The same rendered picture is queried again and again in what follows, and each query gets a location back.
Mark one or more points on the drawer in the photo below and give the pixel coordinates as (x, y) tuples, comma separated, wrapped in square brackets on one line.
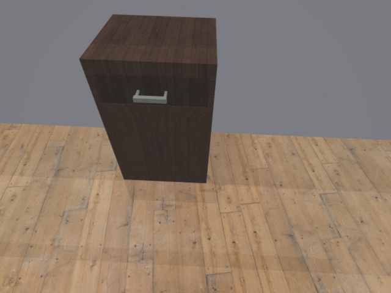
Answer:
[(181, 91)]

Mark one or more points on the cabinet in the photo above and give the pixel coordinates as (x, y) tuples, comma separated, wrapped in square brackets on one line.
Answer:
[(155, 142)]

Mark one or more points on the handle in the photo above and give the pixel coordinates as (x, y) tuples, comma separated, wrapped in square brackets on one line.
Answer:
[(150, 99)]

